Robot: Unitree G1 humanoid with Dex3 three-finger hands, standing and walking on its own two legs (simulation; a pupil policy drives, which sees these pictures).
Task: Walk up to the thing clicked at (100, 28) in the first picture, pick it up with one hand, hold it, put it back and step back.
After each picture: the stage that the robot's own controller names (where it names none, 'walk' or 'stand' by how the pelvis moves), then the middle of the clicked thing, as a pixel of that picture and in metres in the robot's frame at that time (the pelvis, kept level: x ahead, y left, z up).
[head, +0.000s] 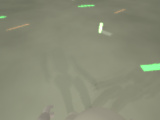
stand; (100, 28) +2.35 -0.25 -0.65
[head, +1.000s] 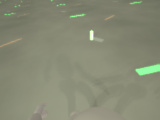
walk; (91, 35) +2.21 +0.12 -0.63
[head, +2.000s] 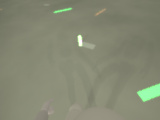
walk; (80, 41) +1.56 +0.32 -0.65
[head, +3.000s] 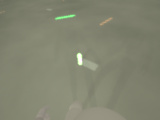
walk; (79, 59) +1.05 +0.27 -0.65
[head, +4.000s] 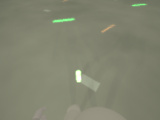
walk; (78, 76) +0.68 +0.19 -0.64
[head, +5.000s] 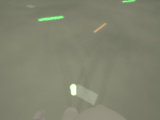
walk; (73, 90) +0.42 +0.17 -0.64
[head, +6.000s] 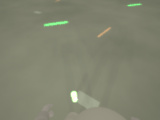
stand; (74, 97) +0.36 +0.18 -0.65
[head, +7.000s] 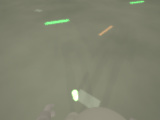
stand; (75, 95) +0.36 +0.18 -0.66
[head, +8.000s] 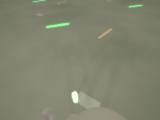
stand; (75, 97) +0.37 +0.19 -0.66
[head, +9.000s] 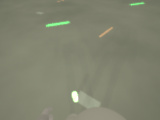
stand; (75, 97) +0.36 +0.19 -0.66
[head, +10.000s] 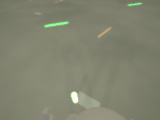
go down; (74, 97) +0.35 +0.19 -0.66
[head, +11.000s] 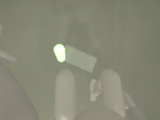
go down; (60, 54) +0.46 +0.20 -0.25
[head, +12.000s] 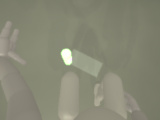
approach; (67, 58) +0.46 +0.18 -0.27
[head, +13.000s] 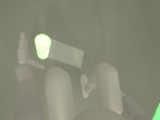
close in; (42, 49) +0.46 +0.22 -0.17
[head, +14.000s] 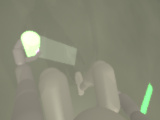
close; (32, 47) +0.45 +0.24 -0.17
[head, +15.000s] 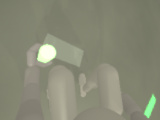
lift; (44, 56) +0.38 +0.22 -0.17
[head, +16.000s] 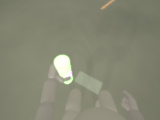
lift; (65, 71) +0.32 +0.17 +0.03
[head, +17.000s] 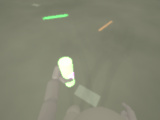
hold; (67, 73) +0.31 +0.16 +0.05
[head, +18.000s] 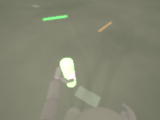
hold; (69, 74) +0.31 +0.16 +0.04
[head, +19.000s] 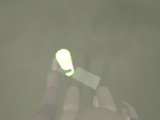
crouch; (66, 64) +0.38 +0.16 -0.02
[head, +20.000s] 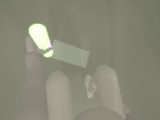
lower; (44, 44) +0.49 +0.21 -0.11
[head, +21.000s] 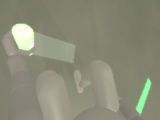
lower; (25, 43) +0.47 +0.25 -0.17
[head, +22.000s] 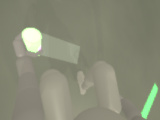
lower; (33, 45) +0.46 +0.23 -0.17
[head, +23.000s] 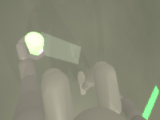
lower; (36, 48) +0.44 +0.23 -0.17
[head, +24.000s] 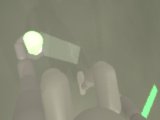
lower; (34, 48) +0.44 +0.23 -0.17
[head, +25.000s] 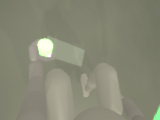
open; (45, 52) +0.44 +0.21 -0.18
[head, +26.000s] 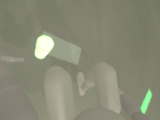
stand; (42, 49) +0.43 +0.21 -0.18
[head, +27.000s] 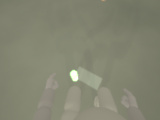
stand; (74, 76) +0.40 +0.15 -0.46
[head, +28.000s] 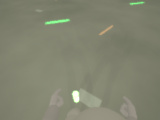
stand; (76, 97) +0.36 +0.15 -0.60
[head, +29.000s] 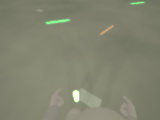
stand; (76, 96) +0.36 +0.15 -0.60
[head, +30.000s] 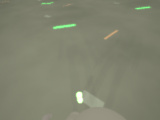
stand; (79, 97) +0.38 +0.14 -0.65
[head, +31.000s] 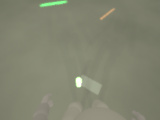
walk; (78, 82) +0.42 +0.11 -0.64
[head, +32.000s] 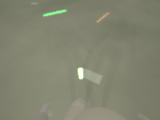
walk; (80, 73) +0.63 +0.17 -0.63
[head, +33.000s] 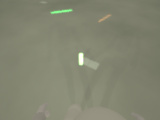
stand; (81, 59) +0.97 +0.18 -0.63
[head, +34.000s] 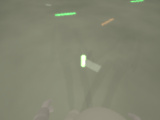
stand; (83, 61) +0.99 +0.14 -0.65
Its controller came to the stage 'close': yes
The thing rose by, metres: 0.70
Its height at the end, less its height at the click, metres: +0.00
